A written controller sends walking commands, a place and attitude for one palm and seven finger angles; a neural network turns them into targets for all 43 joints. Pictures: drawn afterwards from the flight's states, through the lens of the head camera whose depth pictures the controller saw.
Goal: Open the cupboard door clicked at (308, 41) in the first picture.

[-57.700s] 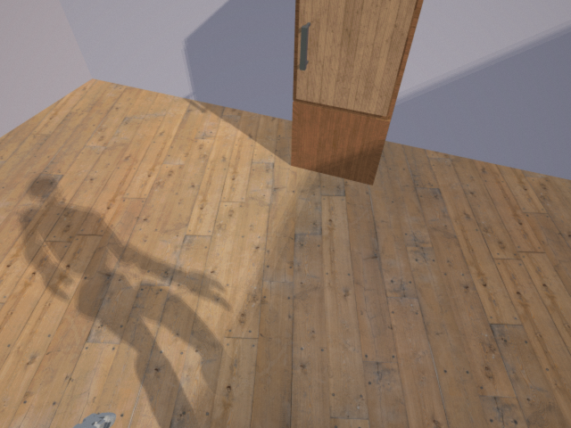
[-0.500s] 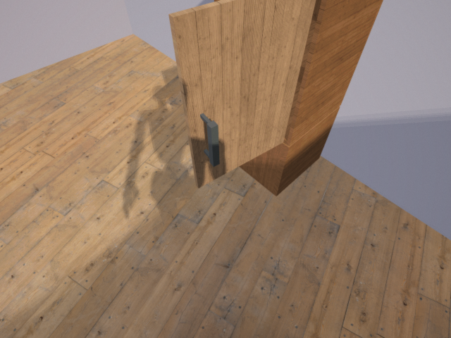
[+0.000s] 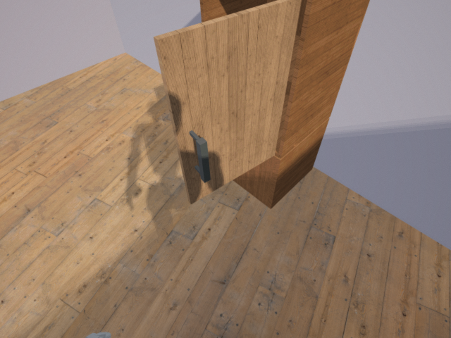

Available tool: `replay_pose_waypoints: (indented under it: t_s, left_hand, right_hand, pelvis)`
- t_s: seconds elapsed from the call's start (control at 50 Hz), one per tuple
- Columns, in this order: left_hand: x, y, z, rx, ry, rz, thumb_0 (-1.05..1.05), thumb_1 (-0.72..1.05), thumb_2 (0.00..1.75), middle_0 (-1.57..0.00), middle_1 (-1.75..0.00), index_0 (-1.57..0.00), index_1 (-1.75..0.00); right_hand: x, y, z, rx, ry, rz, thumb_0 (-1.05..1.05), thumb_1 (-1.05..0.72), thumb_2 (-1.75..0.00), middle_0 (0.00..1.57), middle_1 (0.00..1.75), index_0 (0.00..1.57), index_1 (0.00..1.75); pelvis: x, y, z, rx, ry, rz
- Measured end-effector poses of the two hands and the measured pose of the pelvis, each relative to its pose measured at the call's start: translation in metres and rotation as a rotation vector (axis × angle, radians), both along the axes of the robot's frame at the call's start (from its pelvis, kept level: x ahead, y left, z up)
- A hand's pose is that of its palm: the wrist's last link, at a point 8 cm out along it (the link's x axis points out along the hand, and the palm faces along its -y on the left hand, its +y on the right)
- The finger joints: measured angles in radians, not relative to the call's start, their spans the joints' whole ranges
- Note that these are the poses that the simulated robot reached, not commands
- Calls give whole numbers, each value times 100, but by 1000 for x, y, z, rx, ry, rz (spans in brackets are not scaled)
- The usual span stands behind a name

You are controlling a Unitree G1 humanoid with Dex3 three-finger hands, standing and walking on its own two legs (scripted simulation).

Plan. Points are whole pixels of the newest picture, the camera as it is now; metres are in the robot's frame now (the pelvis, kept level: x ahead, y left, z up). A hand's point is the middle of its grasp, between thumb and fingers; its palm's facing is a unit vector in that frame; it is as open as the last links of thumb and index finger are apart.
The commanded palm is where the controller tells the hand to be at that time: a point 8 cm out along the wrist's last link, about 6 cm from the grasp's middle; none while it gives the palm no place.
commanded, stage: look to check the result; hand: left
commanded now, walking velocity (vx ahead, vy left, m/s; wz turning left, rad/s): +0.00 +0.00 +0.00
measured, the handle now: (199, 157) +0.61 +0.11 -0.11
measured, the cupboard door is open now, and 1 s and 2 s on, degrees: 81 81 81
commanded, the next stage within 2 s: stand and wait in 0.52 s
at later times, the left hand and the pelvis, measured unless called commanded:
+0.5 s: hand out of the picture +0.07 +0.22 -0.16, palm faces -0.02 -0.95 -0.32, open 7.4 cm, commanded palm none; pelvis +0.01 +0.00 +0.00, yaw -1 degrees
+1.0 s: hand out of the picture +0.09 +0.23 -0.16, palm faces -0.03 -0.95 -0.31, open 7.4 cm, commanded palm none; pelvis +0.02 +0.00 +0.00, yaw -1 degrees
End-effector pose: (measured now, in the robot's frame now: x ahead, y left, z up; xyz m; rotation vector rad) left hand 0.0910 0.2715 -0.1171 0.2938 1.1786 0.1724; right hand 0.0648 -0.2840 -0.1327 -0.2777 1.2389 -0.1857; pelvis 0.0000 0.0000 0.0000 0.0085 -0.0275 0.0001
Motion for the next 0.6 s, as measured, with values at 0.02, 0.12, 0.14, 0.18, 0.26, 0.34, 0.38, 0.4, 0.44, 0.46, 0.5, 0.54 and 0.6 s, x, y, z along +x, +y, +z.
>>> replay_pose_waypoints:
  t_s: [0.02, 0.12, 0.14, 0.18, 0.26, 0.34, 0.38, 0.4, 0.44, 0.46, 0.5, 0.54, 0.6]
  left_hand:
    - [-1, 0, -1, -1, 8, 2, 0, 90, 90, -20, -30, -20, -30]
    - [-12, -1, -5, 1, 53, 14, 1, 90, 90, -20, -30, -20, -30]
    - [-14, 0, -5, 2, 62, 16, 1, 90, 90, -20, -30, -20, -30]
    - [-19, 0, -6, 4, 79, 22, 1, 90, 90, -20, -30, -20, -30]
    - [-26, 1, -7, 8, 107, 31, 1, 90, 90, -20, -30, -20, -30]
    - [-30, 0, -7, 9, 123, 36, 1, 90, 90, -20, -30, -20, -30]
    - [-30, 0, -8, 9, 125, 37, 1, 90, 90, -20, -30, -20, -30]
    - [-30, 0, -8, 9, 125, 38, 1, 90, 90, -20, -30, -20, -30]
    - [-29, -1, -8, 8, 122, 37, 1, 90, 90, -20, -30, -20, -30]
    - [-28, -1, -8, 7, 121, 37, 1, 90, 90, -20, -30, -20, -30]
    - [-25, -2, -8, 5, 116, 35, 1, 90, 90, -20, -30, -20, -30]
    - [-23, -3, -8, 3, 109, 32, 1, 90, 90, -20, -30, -20, -30]
    - [-18, -4, -8, -1, 99, 28, 1, 90, 90, -20, -30, -20, -30]
  right_hand:
    - [-2, -1, 0, -2, 7, -2, 0, -91, -90, 20, 30, 21, 30]
    - [-10, -4, -1, -7, 45, -12, 0, -91, -90, 20, 30, 21, 30]
    - [-12, -4, -1, -6, 52, -14, 0, -91, -90, 20, 30, 21, 30]
    - [-14, -3, -2, -4, 64, -17, 0, -91, -90, 20, 30, 21, 30]
    - [-17, -1, -4, 4, 81, -21, 0, -91, -90, 20, 30, 21, 30]
    - [-16, 3, -6, 14, 85, -22, 0, -91, -90, 20, 30, 21, 30]
    - [-14, 5, -7, 19, 84, -22, 0, -91, -90, 20, 30, 21, 30]
    - [-13, 6, -7, 21, 82, -22, 0, -91, -90, 21, 30, 21, 30]
    - [-11, 7, -8, 25, 77, -22, 0, -91, -90, 21, 30, 21, 30]
    - [-10, 8, -8, 26, 74, -22, 0, -91, -90, 21, 30, 21, 30]
    - [-8, 9, -7, 27, 68, -21, 0, -91, -90, 21, 30, 21, 30]
    - [-5, 9, -7, 28, 62, -21, 0, -91, -90, 21, 30, 21, 30]
    - [-2, 9, -7, 27, 54, -21, 0, -91, -90, 21, 30, 21, 30]
  pelvis:
    - [1, -1, 0, 0, 0, 0]
    - [4, -3, 0, -1, 2, -3]
    - [5, -3, 0, -1, 2, -4]
    - [6, -4, 0, -1, 3, -5]
    - [8, -5, 0, -2, 4, -7]
    - [9, -5, 0, -2, 5, -8]
    - [10, -5, 0, -2, 6, -8]
    - [10, -5, 0, -2, 6, -8]
    - [11, -5, 0, -2, 6, -9]
    - [12, -5, 0, -2, 6, -10]
    - [12, -5, 0, -2, 6, -10]
    - [13, -4, 0, -2, 7, -11]
    - [14, -4, 0, -2, 7, -12]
